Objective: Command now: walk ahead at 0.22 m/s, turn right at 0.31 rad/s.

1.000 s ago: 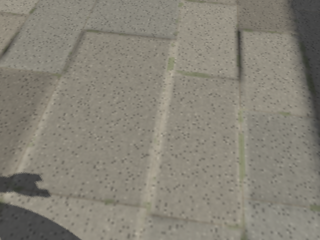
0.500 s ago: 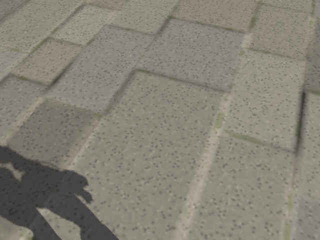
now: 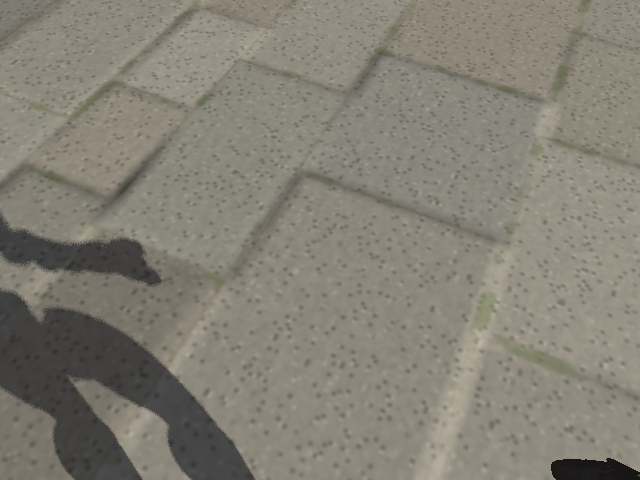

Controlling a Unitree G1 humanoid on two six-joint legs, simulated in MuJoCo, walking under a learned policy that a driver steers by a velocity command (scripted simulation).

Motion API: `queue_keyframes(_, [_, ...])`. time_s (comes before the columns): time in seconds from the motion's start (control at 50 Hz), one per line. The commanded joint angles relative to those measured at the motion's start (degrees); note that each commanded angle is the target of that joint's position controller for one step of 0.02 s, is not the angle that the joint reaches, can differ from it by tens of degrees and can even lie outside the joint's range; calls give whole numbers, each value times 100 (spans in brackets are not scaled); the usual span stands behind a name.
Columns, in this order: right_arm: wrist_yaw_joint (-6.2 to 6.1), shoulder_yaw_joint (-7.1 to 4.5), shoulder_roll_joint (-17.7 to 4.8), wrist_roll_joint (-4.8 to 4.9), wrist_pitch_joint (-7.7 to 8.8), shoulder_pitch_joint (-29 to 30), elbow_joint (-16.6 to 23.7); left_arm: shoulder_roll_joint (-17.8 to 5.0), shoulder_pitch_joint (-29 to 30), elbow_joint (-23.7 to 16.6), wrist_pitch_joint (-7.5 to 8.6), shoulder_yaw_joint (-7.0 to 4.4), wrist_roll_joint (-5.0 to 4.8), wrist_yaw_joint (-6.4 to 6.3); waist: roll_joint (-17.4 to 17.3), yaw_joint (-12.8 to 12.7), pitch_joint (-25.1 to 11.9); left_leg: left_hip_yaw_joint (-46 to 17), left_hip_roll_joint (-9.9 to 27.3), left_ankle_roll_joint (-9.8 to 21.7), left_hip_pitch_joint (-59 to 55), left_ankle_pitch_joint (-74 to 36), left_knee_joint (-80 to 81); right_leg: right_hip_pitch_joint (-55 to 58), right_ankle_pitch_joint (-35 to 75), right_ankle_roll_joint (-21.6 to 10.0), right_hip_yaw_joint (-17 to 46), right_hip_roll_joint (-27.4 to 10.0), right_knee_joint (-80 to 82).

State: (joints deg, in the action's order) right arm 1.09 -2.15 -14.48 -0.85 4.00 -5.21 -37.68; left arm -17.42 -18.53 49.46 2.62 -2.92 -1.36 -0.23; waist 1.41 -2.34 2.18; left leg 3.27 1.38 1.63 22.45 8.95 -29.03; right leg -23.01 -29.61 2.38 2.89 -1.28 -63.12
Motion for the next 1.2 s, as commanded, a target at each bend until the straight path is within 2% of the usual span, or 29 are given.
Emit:
queue_keyframes(0.02, [-12, -240, -689, -34, 43, -300, 28, -467, -296, -328, -210, -186, 25, -102, -915, 79, -765, -894, 1474, 1080, -1199, -3172, 1155, -739, 533, 139, 14, -366, -323])
queue_keyframes(0.06, [-63, -273, -747, -96, 89, -13, -9, -335, -304, -444, -353, -202, 39, -135, -928, -82, -637, -512, 1506, 1191, -821, -3080, 1424, -630, 950, 229, -33, -345, -148])
queue_keyframes(0.1, [-151, -304, -801, -74, 80, 6, -107, -270, -25, -636, -396, -200, 75, -130, -837, -45, -567, -238, 1538, 1183, -868, -2782, 1534, -727, 1413, 212, -29, -427, 374])
queue_keyframes(0.18, [-289, -358, -963, -10, -65, -52, -259, -214, 546, -963, -400, -178, 92, 24, -710, 155, -578, 176, 1556, 1120, -1110, -2235, 1544, -466, 2072, 84, -222, -444, 1462])
queue_keyframes(0.26, [-256, -443, -1179, 125, -223, -185, -394, -371, 932, -1302, -493, -254, 90, 159, -689, 287, -487, 156, 1804, 1031, -1555, -1931, 1166, -442, 1546, -113, -424, -349, 2074])
queue_keyframes(0.32, [-247, -482, -1239, 266, -304, -131, -455, -406, 855, -1429, -539, -316, 76, 213, -678, 148, -501, 265, 1779, 703, -1736, -1914, 471, 21, 1708, -384, -678, -131, 3042])
queue_keyframes(0.34, [-241, -469, -1137, 273, -317, -343, -557, -538, 677, -1405, -525, -380, 102, 175, -486, 92, -597, 460, 1533, 427, -1596, -1796, -67, 562, 2385, -544, -650, 14, 3580])
queue_keyframes(0.36, [-223, -429, -964, 129, -301, -627, -599, -1086, 296, -1381, -503, -562, 109, 63, 387, 56, -912, 840, 1025, -34, -927, -1048, -1295, 1614, 4559, -865, 179, -447, 3872])
queue_keyframes(0.38, [-190, -297, -651, -151, -269, -525, -315, -1701, 198, -1496, -490, -659, 184, -40, 1904, 184, -1013, 907, 53, -618, 1114, 2713, -3162, 2801, 6842, -1996, 2221, -1849, 3740])
queue_keyframes(0.4, [-175, -317, -785, -80, -263, -203, -264, -1375, 31, -1532, -373, -549, 259, 29, 1179, -173, -1721, -344, -152, -620, 1478, 3303, -4082, 2828, 6308, -2584, 2714, -2166, 3936])
queue_keyframes(0.42, [-175, -361, -940, 102, -290, 74, -219, -1224, 211, -1541, -276, -499, 233, 70, 714, -171, -1474, -592, -32, -527, 1648, 2908, -4331, 2648, 5868, -2364, 2192, -1866, 4030])
queue_keyframes(0.44, [-221, -364, -889, 134, -314, 61, -255, -1081, 499, -1537, -230, -473, 136, 40, 442, 3, -1219, -674, 76, -458, 1750, 2426, -4128, 2394, 5229, -2011, 1819, -1555, 4032])
queue_keyframes(0.46, [-278, -384, -939, 72, -343, 72, -300, -915, 752, -1586, -248, -417, 53, 4, 263, 95, -1039, -718, 145, -458, 1730, 2086, -3840, 2120, 4782, -1796, 1666, -1397, 4106])
queue_keyframes(0.52, [-303, -382, -846, 62, -383, -113, -332, -931, 1041, -1716, -329, -399, 125, -95, 457, 339, -1031, -666, -36, -533, 1066, 1513, -3201, 1497, 4532, -1679, 1422, -1083, 4253])
queue_keyframes(0.6, [-292, -307, -682, 83, -385, -23, -330, -1053, 979, -1742, -377, -459, 85, -169, 542, 239, -1060, -734, -187, -636, 617, 1207, -2053, 1326, 3777, -1617, 1542, -940, 4239])
queue_keyframes(0.72, [-165, -348, -799, 135, -309, -26, -268, -1036, 1074, -1824, -467, -457, 82, -116, 841, 156, -860, -780, -355, -499, -15, 1147, -852, 1041, 2682, -1479, 2282, -810, 4200])
queue_keyframes(0.76, [-112, -379, -793, 134, -246, -334, -337, -993, 1227, -1874, -512, -436, 23, -130, 836, 362, -849, -668, -381, -351, -596, 573, 208, 915, 2652, -1272, 2358, -619, 3955])
queue_keyframes(0.78, [-110, -432, -916, 101, -232, -530, -391, -898, 1176, -1884, -526, -409, 2, -149, 695, 420, -872, -768, -130, -216, -1130, 97, 723, 625, 2283, -1039, 2244, -409, 3722])
queue_keyframes(0.8, [-148, -528, -1329, -6, -256, -723, -368, -610, 994, -1910, -524, -328, 50, -148, -212, 326, -974, -1753, 1015, 204, -1777, -100, 1036, -100, 1020, -693, 1680, 68, 2720])
queue_keyframes(0.82, [-156, -602, -1713, -165, -307, -551, -395, -611, 939, -2103, -467, -348, 7, -135, -1907, 93, -616, -3172, 2064, 1160, -1565, -941, 1357, -1202, -527, -359, 484, 947, 1558])
queue_keyframes(0.84, [-178, -509, -1351, -206, -267, -259, -168, -1099, 840, -1970, -413, -496, 103, -132, -1427, 162, -566, -3208, 2293, 1503, -1284, -1092, 1355, -1227, -548, -148, 669, 524, 264])
queue_keyframes(0.86, [-225, -424, -1052, -144, -263, 56, -74, -1257, 717, -1821, -435, -586, 48, -108, -1037, 27, -506, -2566, 1943, 1278, -1152, -1049, 1245, -1163, -159, -84, 646, 461, -227])
queue_keyframes(0.9, [-281, -361, -852, 37, -277, 295, -9, -1006, 534, -1645, -555, -553, 72, -131, -871, 18, -329, -1733, 1416, 930, -1258, -888, 1133, -1351, 461, 130, 498, 373, -718])
queue_keyframes(0.98, [-380, -377, -959, -8, -395, -214, -79, -593, 1055, -1917, -572, -390, -22, -67, -1044, 406, -334, -1072, 1292, 1052, -1839, -1279, 1142, -1517, 815, 356, 32, 157, 41])
queue_keyframes(1.04, [-350, -468, -1205, 17, -447, -311, -83, -463, 1222, -2061, -561, -303, 30, 1, -1147, 535, -544, -849, 1484, 1107, -2038, -1560, 1046, -1011, 639, 350, -183, -51, 985])
queue_keyframes(1.1, [-242, -534, -1392, 142, -438, -456, -125, -451, 1193, -2089, -563, -259, 17, 66, -1205, 614, -578, -804, 1520, 1073, -1563, 243, 1352, -210, 518, 120, -544, 11, 1850])
queue_keyframes(1.16, [-121, -487, -1359, 293, -364, -343, -201, -440, 665, -1855, -491, -269, 14, 121, -1075, 265, -407, -760, 1482, 914, -996, 1267, 1251, 869, 1098, -308, -748, 168, 3306])
queue_keyframes(1.18, [-81, -423, -1182, 304, -331, -356, -263, -430, 249, -1629, -455, -284, 14, 115, -908, 83, -455, -572, 1339, 763, -599, 1342, 928, 1652, 1343, -451, -832, 307, 3807])
queue_keyframes(1.2, [-30, -286, -793, 224, -272, -398, -321, -503, -253, -1435, -421, -318, 1, 78, -494, -110, -658, -216, 1067, 451, -13, 1539, 209, 2638, 1333, -569, -424, 115, 4006])
